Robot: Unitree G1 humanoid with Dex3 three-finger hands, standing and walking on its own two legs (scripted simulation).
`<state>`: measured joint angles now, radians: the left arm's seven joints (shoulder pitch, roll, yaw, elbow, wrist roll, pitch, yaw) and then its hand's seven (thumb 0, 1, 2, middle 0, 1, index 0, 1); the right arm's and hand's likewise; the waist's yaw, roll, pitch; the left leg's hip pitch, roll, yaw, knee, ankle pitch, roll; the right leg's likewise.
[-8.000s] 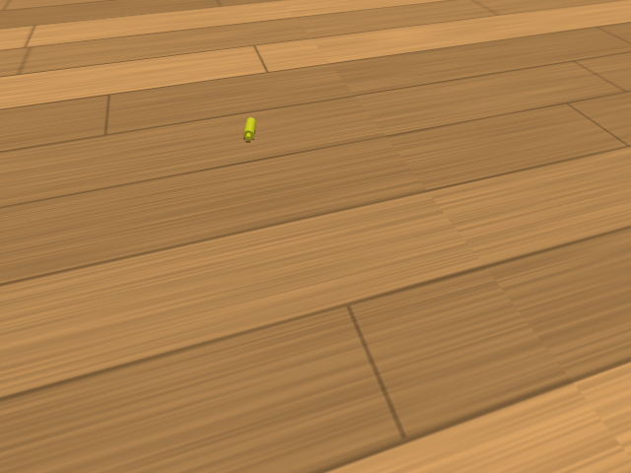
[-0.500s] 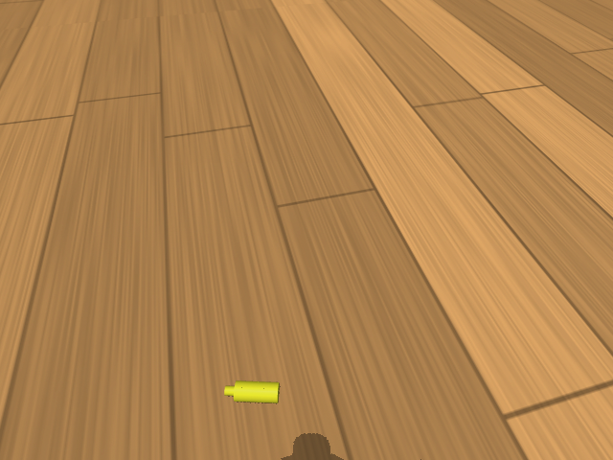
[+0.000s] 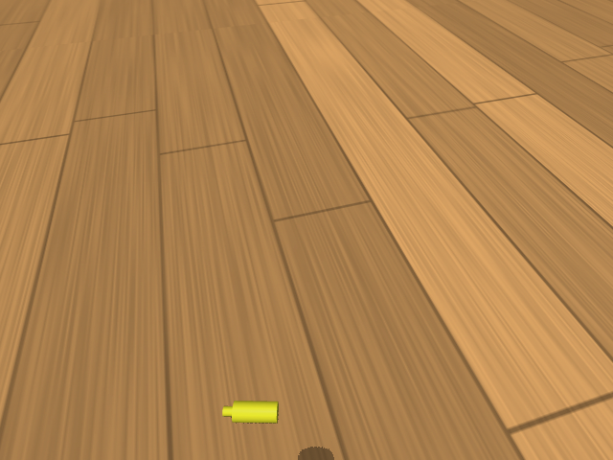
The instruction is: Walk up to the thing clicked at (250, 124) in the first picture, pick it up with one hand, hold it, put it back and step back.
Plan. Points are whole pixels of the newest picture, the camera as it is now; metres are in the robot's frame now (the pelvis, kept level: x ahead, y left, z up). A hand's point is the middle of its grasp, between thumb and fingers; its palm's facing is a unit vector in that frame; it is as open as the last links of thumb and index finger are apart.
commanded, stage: stand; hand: left
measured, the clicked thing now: (250, 411) +0.41 +0.20 -0.75
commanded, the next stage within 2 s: none
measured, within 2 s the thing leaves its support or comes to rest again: neither
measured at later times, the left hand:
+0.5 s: hand out of the picture +0.10 +0.25 -0.16, palm faces -0.02 -0.94 -0.33, open 7.3 cm
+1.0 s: hand out of the picture +0.08 +0.25 -0.16, palm faces -0.03 -0.94 -0.34, open 7.3 cm
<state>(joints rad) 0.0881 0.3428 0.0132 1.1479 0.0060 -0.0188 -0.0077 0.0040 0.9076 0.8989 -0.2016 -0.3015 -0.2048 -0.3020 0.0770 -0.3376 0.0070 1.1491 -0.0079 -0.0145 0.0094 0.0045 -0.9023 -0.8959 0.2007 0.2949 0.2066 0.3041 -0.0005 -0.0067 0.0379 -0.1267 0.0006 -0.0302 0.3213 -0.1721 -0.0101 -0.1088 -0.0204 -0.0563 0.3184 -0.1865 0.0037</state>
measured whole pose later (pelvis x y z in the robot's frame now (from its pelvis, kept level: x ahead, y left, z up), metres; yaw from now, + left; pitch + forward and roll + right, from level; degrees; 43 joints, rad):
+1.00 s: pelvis +0.01 +0.00 +0.00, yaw -1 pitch -2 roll +0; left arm 0.10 0.35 0.01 1.15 0.01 -0.01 0.00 0.00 0.91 0.90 -0.20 -0.30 -0.21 -0.30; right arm 0.09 -0.35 0.01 1.15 -0.01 -0.01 0.00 0.00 -0.90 -0.90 0.20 0.29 0.21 0.30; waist 0.00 0.00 0.04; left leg -0.09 0.01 -0.02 0.29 -0.17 -0.02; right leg -0.08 -0.01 -0.05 0.29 -0.18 0.00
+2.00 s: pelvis +0.01 -0.01 +0.00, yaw -1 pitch -2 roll +0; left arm 0.11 0.35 0.00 1.14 0.01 -0.01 0.00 0.00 0.91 0.90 -0.20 -0.30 -0.21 -0.30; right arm 0.11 -0.35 0.02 1.14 -0.01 -0.01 0.00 0.00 -0.90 -0.90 0.20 0.29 0.21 0.30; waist 0.00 0.00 0.05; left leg -0.09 0.01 -0.02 0.29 -0.17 -0.02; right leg -0.08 -0.01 -0.04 0.30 -0.19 -0.01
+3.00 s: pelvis -0.05 -0.07 -0.03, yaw +1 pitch -3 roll +2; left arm 0.16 0.41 0.06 0.92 0.01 0.01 0.03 0.00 0.90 0.90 -0.21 -0.30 -0.21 -0.30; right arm 0.15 -0.37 -0.07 0.92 -0.04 0.03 0.04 0.01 -0.90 -0.90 0.20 0.29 0.21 0.30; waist 0.01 -0.03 0.15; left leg -0.24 -0.04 -0.02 0.63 -0.34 0.01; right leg -0.33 -0.07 0.05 0.77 -0.47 0.00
